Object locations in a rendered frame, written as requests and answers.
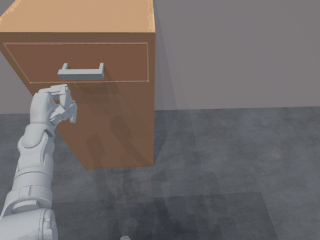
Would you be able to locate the handle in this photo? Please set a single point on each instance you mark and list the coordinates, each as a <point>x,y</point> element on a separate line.
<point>81,74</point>

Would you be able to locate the drawer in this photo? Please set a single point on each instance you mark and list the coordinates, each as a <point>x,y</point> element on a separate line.
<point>41,61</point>

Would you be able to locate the cabinet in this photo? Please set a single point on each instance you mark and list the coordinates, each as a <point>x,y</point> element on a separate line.
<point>114,125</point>

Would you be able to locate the robot left upper arm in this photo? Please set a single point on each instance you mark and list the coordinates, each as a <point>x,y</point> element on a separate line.
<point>38,224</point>

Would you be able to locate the robot left hand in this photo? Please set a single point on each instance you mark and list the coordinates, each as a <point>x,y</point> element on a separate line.
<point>44,110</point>

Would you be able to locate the left robot forearm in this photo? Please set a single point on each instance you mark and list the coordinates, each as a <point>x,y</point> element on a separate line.
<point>31,188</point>

